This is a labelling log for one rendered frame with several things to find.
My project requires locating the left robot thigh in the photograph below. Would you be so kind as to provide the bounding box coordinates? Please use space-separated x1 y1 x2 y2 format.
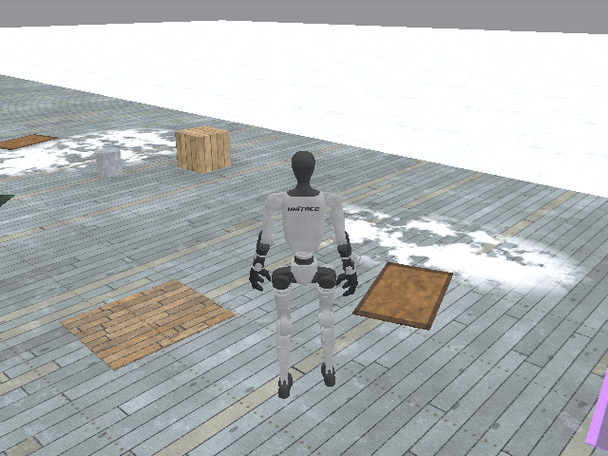
272 266 293 336

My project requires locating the left robot upper arm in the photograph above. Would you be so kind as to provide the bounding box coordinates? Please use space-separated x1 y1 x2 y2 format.
260 192 284 245

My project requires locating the left robot forearm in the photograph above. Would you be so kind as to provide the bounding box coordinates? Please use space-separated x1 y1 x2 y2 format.
252 230 270 272

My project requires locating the robot torso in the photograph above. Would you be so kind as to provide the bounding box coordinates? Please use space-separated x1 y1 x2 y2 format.
281 187 326 285

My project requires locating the right robot upper arm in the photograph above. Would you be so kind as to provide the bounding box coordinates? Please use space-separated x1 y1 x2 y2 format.
323 192 348 245

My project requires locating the robot left hand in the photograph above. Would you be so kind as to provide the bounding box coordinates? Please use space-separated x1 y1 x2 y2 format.
249 268 271 291

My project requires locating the right robot forearm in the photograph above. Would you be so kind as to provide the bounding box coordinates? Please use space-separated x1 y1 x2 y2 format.
337 231 356 275

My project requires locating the robot right hand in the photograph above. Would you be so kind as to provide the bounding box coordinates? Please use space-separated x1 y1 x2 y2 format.
335 272 358 296

